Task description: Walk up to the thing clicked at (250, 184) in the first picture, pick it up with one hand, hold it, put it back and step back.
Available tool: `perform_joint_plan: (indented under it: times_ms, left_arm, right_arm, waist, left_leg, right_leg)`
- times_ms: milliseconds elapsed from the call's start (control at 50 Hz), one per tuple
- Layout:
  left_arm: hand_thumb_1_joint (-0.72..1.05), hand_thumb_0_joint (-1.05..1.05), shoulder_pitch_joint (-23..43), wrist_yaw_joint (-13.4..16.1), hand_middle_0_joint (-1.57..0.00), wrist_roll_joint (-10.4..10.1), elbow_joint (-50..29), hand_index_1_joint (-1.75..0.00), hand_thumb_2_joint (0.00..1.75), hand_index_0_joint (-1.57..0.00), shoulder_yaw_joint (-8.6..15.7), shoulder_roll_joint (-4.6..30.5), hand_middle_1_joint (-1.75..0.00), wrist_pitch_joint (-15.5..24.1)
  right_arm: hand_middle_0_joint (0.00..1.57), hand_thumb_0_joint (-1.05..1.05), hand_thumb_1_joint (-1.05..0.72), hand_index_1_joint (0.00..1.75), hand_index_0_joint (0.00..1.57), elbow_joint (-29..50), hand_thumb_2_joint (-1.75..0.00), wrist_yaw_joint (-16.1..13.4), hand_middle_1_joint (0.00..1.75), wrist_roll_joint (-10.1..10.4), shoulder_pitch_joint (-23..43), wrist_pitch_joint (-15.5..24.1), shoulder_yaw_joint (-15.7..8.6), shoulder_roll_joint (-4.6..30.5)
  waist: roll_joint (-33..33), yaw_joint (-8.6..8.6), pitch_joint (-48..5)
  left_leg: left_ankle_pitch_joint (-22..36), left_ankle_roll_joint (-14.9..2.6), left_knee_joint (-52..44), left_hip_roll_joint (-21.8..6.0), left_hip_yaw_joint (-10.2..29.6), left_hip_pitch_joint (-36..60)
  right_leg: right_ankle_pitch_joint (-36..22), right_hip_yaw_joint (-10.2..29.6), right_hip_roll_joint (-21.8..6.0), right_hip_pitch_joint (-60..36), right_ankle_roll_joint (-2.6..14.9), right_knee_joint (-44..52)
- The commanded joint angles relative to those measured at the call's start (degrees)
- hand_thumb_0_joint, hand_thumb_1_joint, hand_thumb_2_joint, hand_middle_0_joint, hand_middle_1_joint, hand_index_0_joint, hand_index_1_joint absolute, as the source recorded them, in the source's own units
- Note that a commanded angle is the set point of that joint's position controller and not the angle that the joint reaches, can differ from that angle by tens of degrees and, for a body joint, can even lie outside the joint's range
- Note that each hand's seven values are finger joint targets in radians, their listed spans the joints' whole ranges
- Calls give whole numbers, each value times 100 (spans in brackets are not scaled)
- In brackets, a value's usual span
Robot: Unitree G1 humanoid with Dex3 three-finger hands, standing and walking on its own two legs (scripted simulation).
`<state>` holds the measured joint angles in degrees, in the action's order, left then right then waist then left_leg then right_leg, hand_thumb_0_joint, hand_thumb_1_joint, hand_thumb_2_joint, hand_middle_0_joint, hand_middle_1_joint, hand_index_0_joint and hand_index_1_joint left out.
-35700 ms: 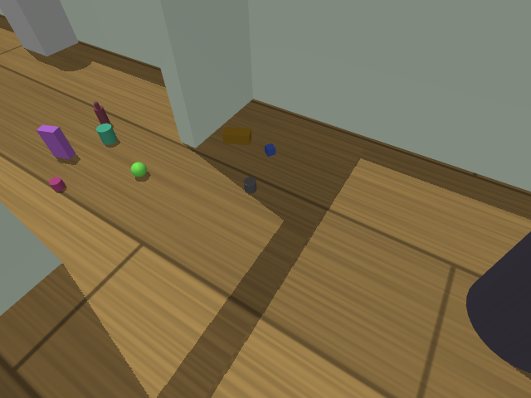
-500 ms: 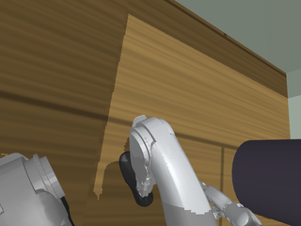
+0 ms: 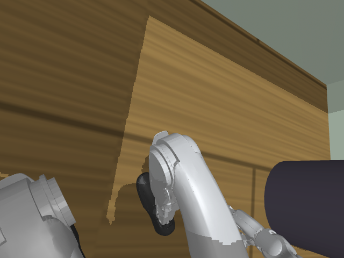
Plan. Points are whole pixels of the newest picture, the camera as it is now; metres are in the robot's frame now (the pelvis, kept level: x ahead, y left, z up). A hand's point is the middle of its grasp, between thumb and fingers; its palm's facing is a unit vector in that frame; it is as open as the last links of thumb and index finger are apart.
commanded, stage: close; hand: left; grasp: from above
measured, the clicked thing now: out of the picture +0.43 +0.39 -0.27
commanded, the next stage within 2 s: settle in 0.40 s
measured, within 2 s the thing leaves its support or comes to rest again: leaves its support in 0.76 s
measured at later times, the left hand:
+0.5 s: hand out of the picture +0.41 +0.38 -0.24, palm faces -0.41 -0.19 -0.89, open 8.6 cm
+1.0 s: hand out of the picture +0.42 +0.40 -0.19, palm faces -0.37 -0.16 -0.92, open 8.5 cm
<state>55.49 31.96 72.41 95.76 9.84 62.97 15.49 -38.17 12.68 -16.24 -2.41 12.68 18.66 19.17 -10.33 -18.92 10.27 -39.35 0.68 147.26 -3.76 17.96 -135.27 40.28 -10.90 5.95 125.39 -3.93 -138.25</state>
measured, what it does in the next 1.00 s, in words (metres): stands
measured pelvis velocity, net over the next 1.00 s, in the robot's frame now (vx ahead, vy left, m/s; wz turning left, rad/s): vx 0.00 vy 0.00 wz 0.02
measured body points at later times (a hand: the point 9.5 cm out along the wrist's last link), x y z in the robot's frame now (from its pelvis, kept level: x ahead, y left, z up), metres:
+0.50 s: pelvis +0.00 +0.00 +0.00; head +0.26 +0.15 +0.33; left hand +0.43 +0.39 -0.19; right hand +0.09 -0.25 -0.06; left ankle +0.07 +0.14 -0.26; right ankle +0.11 -0.12 -0.26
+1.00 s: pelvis +0.00 +0.00 +0.01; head +0.24 +0.14 +0.36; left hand +0.44 +0.40 -0.14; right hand +0.11 -0.25 -0.06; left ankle +0.07 +0.14 -0.26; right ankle +0.11 -0.12 -0.26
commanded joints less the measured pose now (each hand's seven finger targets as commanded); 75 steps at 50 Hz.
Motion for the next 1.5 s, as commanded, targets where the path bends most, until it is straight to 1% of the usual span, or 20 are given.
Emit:
perform_joint_plan:
  times_ms: [0, 80, 100, 140, 180, 220, 260, 280, 300, 400, 440, 540, 620, 660, 880, 960, 1100, 1280, 1400, 1480]
  left_arm:
    - [32, 0, 1266, 255, -64, -150, -698, -62, 51, -69, 99, 1514, -67, 27]
    - [41, 0, 1146, 280, -71, -129, -680, -64, 54, -76, 183, 1605, -69, 33]
    - [42, 0, 1267, 247, -73, -134, -822, -64, 55, -77, 16, 1431, -68, 41]
    - [45, 0, 1162, 270, -74, -104, -739, -66, 57, -79, 216, 1667, -71, 27]
    - [49, 0, 1093, 282, -77, -136, -604, -66, 58, -81, 204, 1585, -71, 22]
    - [51, 0, 1537, 227, -79, -174, -1047, -64, 56, -84, -86, 1302, -69, 47]
    - [53, 0, 1355, 217, -81, -145, -832, -62, 56, -86, -88, 1390, -67, 13]
    - [55, 0, 1246, 266, -83, -162, -711, -61, 54, -87, 178, 1653, -66, 16]
    - [58, 0, 1105, 283, -84, -128, -589, -63, 55, -88, 189, 1628, -68, 9]
    - [63, 0, 1211, 244, -89, -135, -536, -62, 56, -93, -40, 1364, -67, -14]
    - [66, 0, 1207, 246, -91, -87, -597, -63, 58, -95, 88, 1608, -67, -32]
    - [65, 0, 1190, 208, -97, -98, -655, -62, 62, -102, 88, 1556, -66, -34]
    - [67, 0, 1324, 90, -99, -205, -1023, -61, 60, -103, 25, 1499, -65, -88]
    - [68, 0, 1356, 85, -100, -235, -1263, -60, 60, -104, 179, 1659, -64, -80]
    - [72, 0, 1223, -378, -103, -353, -2241, -58, 61, -107, 168, 1177, -61, -360]
    - [73, 0, 1085, -687, -104, -437, -2310, -58, 58, -108, -41, 686, -62, -488]
    - [72, 0, 1301, -1199, -104, -546, -2749, -58, 58, -108, -254, 312, -61, -536]
    - [71, 0, 1465, -1483, -103, -507, -3204, -59, 60, -107, -94, 399, -63, -431]
    - [72, 0, 1486, -1621, -104, -466, -3232, -60, 61, -108, -48, 445, -64, -431]
    - [72, 0, 1450, -1722, -108, -469, -3172, -59, 54, -112, -148, 352, -63, -460]
  right_arm:
    - [20, 0, -88, 30, 20, -94, -89, -24, 30, 62, -924, -4, -572, 1857]
    - [20, 0, -88, 30, 20, -76, -90, -47, 30, 43, -877, -33, -618, 1910]
    - [20, 0, -88, 30, 20, -24, -90, -34, 30, 32, -917, -15, -615, 1927]
    - [20, 0, -88, 30, 20, -95, -89, -45, 30, 34, -929, -43, -607, 1912]
    - [20, 0, -88, 30, 20, -102, -90, -49, 30, 20, -897, -64, -567, 1843]
    - [20, 0, -88, 30, 20, -26, -89, -38, 30, 31, -914, -27, -617, 1883]
    - [20, 0, -88, 30, 20, -17, -89, -47, 30, 30, -854, -20, -609, 1923]
    - [20, 0, -88, 30, 20, -75, -89, -63, 30, 51, -902, -41, -624, 1976]
    - [20, 0, -88, 30, 20, -63, -89, -66, 30, 33, -917, -65, -609, 1965]
    - [20, 0, -88, 30, 20, -41, -89, -58, 30, 18, -872, -56, -586, 1926]
    - [20, 0, -88, 30, 20, -76, -89, -57, 30, 44, -892, -40, -519, 1847]
    - [20, 0, -90, 30, 20, -14, -90, -67, 30, 17, -957, -54, -605, 1936]
    - [20, 0, -90, 30, 20, 5, -90, -66, 30, 59, -914, -49, -632, 1884]
    - [20, 0, -90, 30, 20, 7, -90, -76, 30, 86, -910, -80, -663, 1881]
    - [20, 0, -90, 30, 20, -26, -90, -6, 30, 311, -1095, -216, -1057, 1715]
    - [20, 0, -90, 30, 20, -16, -90, 12, 30, 444, -1214, -343, -1236, 1603]
    - [20, 0, -90, 30, 20, 52, -90, -53, 30, 726, -1344, -607, -1449, 1535]
    - [20, 0, -90, 30, 20, 100, -90, -226, 30, 856, -1476, -893, -1533, 1378]
    - [20, 0, -90, 30, 20, 90, -90, -345, 30, 895, -1579, -1056, -1578, 1277]
    - [20, 0, -94, 30, 20, 91, -91, -425, 30, 917, -1597, -1111, -1625, 1289]
  waist:
    - [3242, -180, -3550]
    - [3263, -112, -3603]
    - [3317, -182, -3566]
    - [3290, -100, -3653]
    - [3209, -112, -3614]
    - [3344, -222, -3547]
    - [3248, -184, -3546]
    - [3226, -124, -3583]
    - [3237, -98, -3563]
    - [3202, -240, -3369]
    - [3219, -148, -3415]
    - [3246, -171, -3553]
    - [3486, -83, -3874]
    - [3576, 18, -3988]
    - [3783, 277, -4395]
    - [3598, 318, -4435]
    - [3190, 369, -4488]
    - [3118, 568, -4831]
    - [3021, 610, -5038]
    - [2987, 547, -4807]
  left_leg:
    - [1235, -49, -1378, -167, -685, 3063]
    - [1127, -54, -1433, -174, -721, 3040]
    - [1223, -52, -1422, -154, -734, 3042]
    - [1290, -54, -1405, -171, -726, 3041]
    - [1213, -77, -1372, -180, -738, 2931]
    - [1162, -43, -1451, -158, -726, 3022]
    - [1053, -54, -1450, -158, -710, 3014]
    - [1021, -46, -1469, -168, -675, 3040]
    - [1022, -32, -1518, -160, -678, 2999]
    - [1071, -62, -1440, -156, -700, 2946]
    - [1079, -65, -1395, -161, -730, 2913]
    - [1097, -53, -1482, -158, -705, 3037]
    - [1342, -40, -1476, -149, -756, 3191]
    - [1265, -35, -1503, -145, -768, 3126]
    - [1365, -18, -1705, -71, -875, 3304]
    - [1260, -75, -1768, -27, -974, 3180]
    - [979, -115, -1992, 34, -974, 3101]
    - [1151, -142, -2144, 121, -1171, 3269]
    - [1059, -183, -2238, 138, -1246, 3295]
    - [921, -178, -2349, 145, -1241, 3323]
  right_leg:
    - [-1626, -650, 124, -1539, 430, 1134]
    - [-1545, -632, 153, -1623, 438, 1225]
    - [-1638, -635, 140, -1628, 424, 1211]
    - [-1683, -628, 155, -1655, 424, 1190]
    - [-1669, -594, 163, -1723, 416, 1233]
    - [-1589, -639, 135, -1548, 440, 1194]
    - [-1500, -652, 163, -1527, 435, 1233]
    - [-1446, -667, 142, -1554, 439, 1216]
    - [-1435, -671, 143, -1581, 451, 1197]
    - [-1521, -652, 151, -1465, 429, 1208]
    - [-1517, -604, 140, -1523, 429, 1198]
    - [-1516, -633, 152, -1588, 443, 1211]
    - [-1718, -585, 143, -1697, 447, 1210]
    - [-1665, -575, 137, -1701, 463, 1225]
    - [-1687, -456, 50, -1433, 520, 1242]
    - [-1644, -348, 40, -1415, 512, 1385]
    - [-1377, -249, -48, -1209, 545, 1540]
    - [-1424, -82, -102, -1439, 557, 1723]
    - [-1290, 44, -102, -1599, 557, 1880]
    - [-1155, 38, -138, -1451, 578, 1966]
